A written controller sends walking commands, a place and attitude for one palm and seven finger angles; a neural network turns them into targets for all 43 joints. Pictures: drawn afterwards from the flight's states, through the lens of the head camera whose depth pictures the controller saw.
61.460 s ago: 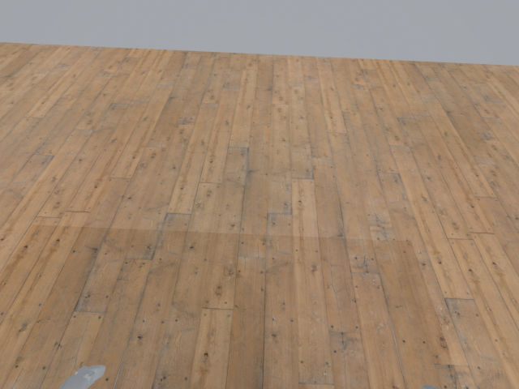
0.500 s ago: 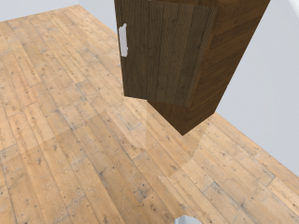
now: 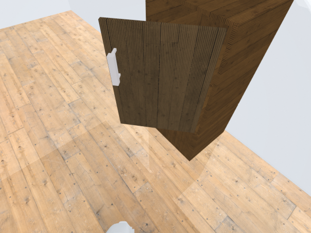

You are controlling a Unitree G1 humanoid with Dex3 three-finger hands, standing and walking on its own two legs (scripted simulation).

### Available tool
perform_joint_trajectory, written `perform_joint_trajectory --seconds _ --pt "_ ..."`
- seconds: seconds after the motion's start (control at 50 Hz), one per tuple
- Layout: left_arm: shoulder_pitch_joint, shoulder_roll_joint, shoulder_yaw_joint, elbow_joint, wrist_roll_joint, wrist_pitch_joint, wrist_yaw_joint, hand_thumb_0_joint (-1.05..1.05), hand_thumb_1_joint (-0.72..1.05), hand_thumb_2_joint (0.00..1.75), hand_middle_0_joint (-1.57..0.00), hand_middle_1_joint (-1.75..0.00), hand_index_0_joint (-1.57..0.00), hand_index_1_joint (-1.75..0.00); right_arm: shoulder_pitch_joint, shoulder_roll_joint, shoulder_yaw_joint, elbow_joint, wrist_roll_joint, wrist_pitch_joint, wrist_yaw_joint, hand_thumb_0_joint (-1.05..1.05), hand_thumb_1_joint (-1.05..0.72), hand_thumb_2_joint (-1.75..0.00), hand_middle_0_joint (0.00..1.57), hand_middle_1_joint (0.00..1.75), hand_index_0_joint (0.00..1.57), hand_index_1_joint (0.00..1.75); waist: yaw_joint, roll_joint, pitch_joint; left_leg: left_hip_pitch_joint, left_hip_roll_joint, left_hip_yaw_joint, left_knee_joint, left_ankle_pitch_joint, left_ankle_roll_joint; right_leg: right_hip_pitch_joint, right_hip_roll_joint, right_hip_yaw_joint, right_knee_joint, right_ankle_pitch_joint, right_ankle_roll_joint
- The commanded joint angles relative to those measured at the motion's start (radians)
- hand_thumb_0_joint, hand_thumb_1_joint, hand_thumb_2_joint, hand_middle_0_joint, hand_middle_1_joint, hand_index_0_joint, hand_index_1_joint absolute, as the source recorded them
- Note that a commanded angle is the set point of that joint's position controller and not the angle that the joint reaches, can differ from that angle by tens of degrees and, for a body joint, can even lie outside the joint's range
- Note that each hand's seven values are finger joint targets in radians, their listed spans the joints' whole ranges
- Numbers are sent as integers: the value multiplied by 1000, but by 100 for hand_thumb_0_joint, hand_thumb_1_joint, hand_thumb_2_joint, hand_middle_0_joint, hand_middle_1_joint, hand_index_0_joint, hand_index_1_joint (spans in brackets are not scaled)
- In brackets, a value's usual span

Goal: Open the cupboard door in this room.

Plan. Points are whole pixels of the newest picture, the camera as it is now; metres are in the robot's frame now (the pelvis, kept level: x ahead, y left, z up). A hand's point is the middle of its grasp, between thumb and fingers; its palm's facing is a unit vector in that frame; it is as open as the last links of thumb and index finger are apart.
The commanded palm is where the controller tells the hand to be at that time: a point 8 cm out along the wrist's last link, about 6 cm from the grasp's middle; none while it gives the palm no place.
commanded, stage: come to a stop and stand still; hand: left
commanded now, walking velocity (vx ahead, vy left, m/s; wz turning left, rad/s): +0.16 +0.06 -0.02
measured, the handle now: (115, 67) +0.68 +0.21 +0.01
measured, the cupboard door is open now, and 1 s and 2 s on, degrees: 42 42 42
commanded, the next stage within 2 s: none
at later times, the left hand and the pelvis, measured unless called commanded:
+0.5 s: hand (89, 223) +0.17 +0.22 -0.18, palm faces +0.01 -0.97 -0.26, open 7.3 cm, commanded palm none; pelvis +0.09 +0.01 -0.02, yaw -2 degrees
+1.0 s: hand out of the picture +0.11 +0.22 -0.19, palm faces -0.01 -0.97 -0.24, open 7.3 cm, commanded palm none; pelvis +0.07 +0.03 -0.02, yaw -2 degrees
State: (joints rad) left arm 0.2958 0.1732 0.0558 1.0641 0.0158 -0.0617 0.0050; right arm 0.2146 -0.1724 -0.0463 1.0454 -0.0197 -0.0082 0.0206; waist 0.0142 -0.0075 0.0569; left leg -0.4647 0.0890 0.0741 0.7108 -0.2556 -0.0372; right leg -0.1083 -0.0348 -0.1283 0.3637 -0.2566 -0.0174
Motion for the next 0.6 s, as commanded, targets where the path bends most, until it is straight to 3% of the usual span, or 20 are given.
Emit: perform_joint_trajectory --seconds 0.0,0.02,0.04,0.06,0.08,0.1,0.12,0.14,0.18,0.26,0.32,0.38,0.42,0.44,0.46,0.48,0.5,0.52,0.54,0.58 --pt "35 158 28 -12 2 -7 -2 0 90 90 -20 -30 -20 -30 19 -36 0 -48 -3 -37 5 0 -90 -90 20 30 20 30 -9 -137 -17 161 -57 52 -179 100 7 -63 -217 125 -71 204 -97" --pt "28 151 28 -11 3 -2 -3 0 90 90 -20 -30 -20 -30 55 -54 -4 -36 -5 -42 2 0 -90 -90 20 30 20 30 -28 -109 -12 252 -64 58 -224 118 10 -125 -194 106 -20 155 -78" --pt "28 127 21 -15 2 4 -4 0 90 90 -20 -30 -20 -30 133 -99 -13 -13 -7 -49 -6 0 -90 -90 20 30 20 30 -65 -9 -41 381 -36 14 -257 119 26 -194 -161 82 109 122 -60" --pt "57 89 12 -25 -2 9 -5 0 90 90 -20 -30 -20 -30 229 -182 -30 4 -19 -55 -18 0 -90 -90 20 30 20 30 -92 174 -105 512 135 -197 -294 156 103 -321 -62 8 331 -52 -18" --pt "60 55 -1 -49 -7 9 -4 0 90 90 -20 -30 -20 -30 301 -248 -42 8 -20 -46 -33 0 -90 -90 20 30 20 30 -111 323 -168 561 306 -416 -406 202 208 -413 24 -26 603 -363 9" --pt "30 56 -6 -62 -3 14 3 0 90 90 -20 -30 -20 -30 266 -238 -32 -6 -17 -34 -43 0 -90 -90 20 30 20 30 -97 218 -127 479 341 -421 -418 274 251 -427 -7 74 722 -367 -4" --pt "14 56 -12 -46 -3 24 10 0 90 90 -20 -30 -20 -30 169 -183 -13 -28 -16 -35 -48 0 -90 -90 20 30 20 30 -57 153 -75 341 305 -351 -419 382 230 -386 -44 111 725 -312 1" --pt "28 36 -17 -23 -6 33 14 0 90 90 -20 -30 -20 -30 90 -149 5 -47 -13 -39 -59 0 -90 -90 20 30 20 30 -29 160 -59 266 277 -288 -407 520 217 -335 -67 133 677 -275 18" --pt "53 46 -14 -4 -13 63 14 0 90 90 -20 -30 -20 -30 11 -132 19 -58 -7 -32 -70 0 -90 -90 20 30 20 30 -1 149 -48 191 250 -187 -406 607 197 -227 -68 129 572 -249 38" --pt "56 82 2 -31 -4 100 11 0 90 90 -20 -30 -20 -30 1 -198 -17 -56 -4 2 -78 0 -90 -90 20 30 20 30 -13 108 -131 259 262 -165 -359 584 211 -205 -18 83 461 -217 37" --pt "32 92 12 -75 2 113 10 0 90 90 -20 -30 -20 -30 0 -213 -33 -59 -7 15 -79 0 -90 -90 20 30 20 30 -16 134 -122 247 280 -188 -349 557 227 -231 -1 91 477 -218 22" --pt "21 86 17 -99 2 110 10 0 90 90 -20 -30 -20 -30 -23 -218 -44 -69 -8 21 -76 0 -90 -90 20 30 20 30 -8 178 -142 263 245 -155 -310 572 195 -180 6 78 343 -113 22" --pt "48 98 21 -100 6 99 11 0 90 90 -20 -30 -20 -30 -28 -201 -44 -73 -2 26 -72 0 -90 -90 20 30 20 30 11 133 -122 217 190 -127 -246 461 148 -90 6 79 153 61 11" --pt "45 138 25 -109 11 91 15 0 90 90 -20 -30 -20 -30 -17 -179 -44 -77 5 29 -65 0 -90 -90 20 30 20 30 9 28 -136 175 118 -91 -177 305 98 -44 -56 171 42 229 -7" --pt "18 208 34 -120 21 84 21 0 90 90 -20 -30 -20 -30 -4 -117 -36 -90 13 34 -57 0 -90 -90 20 30 20 30 -4 -190 -123 83 -16 20 -59 -3 30 -32 -231 356 -16 376 -77" --pt "-12 226 30 -127 15 77 20 0 90 90 -20 -30 -20 -30 -29 -99 -28 -100 14 47 -49 0 -90 -90 20 30 20 30 11 -219 -93 80 -76 -2 113 -300 10 -128 -346 397 -70 420 -176" --pt "-49 230 23 -141 16 76 21 0 90 90 -20 -30 -20 -30 -36 -89 -30 -100 13 58 -41 0 -90 -90 20 30 20 30 7 -159 -79 84 -82 -50 241 -320 14 -189 -335 366 -80 333 -204" --pt "-75 195 24 -139 15 73 29 0 90 90 -20 -30 -20 -30 -58 -71 -28 -107 9 61 -41 0 -90 -90 20 30 20 30 -6 -106 -47 42 -77 -76 272 -298 18 -164 -299 332 -61 432 -197" --pt "-88 186 20 -131 12 67 32 0 90 90 -20 -30 -20 -30 -50 -76 -23 -90 7 60 -43 0 -90 -90 20 30 20 30 -14 -161 -61 4 -74 -76 295 -280 8 -86 -271 322 -8 591 -192" --pt "-84 179 13 -128 6 58 33 0 90 90 -20 -30 -20 -30 -23 -90 -21 -79 13 58 -41 0 -90 -90 20 30 20 30 -13 -169 -89 14 -73 -77 253 -248 -8 -12 -256 262 20 693 -175"
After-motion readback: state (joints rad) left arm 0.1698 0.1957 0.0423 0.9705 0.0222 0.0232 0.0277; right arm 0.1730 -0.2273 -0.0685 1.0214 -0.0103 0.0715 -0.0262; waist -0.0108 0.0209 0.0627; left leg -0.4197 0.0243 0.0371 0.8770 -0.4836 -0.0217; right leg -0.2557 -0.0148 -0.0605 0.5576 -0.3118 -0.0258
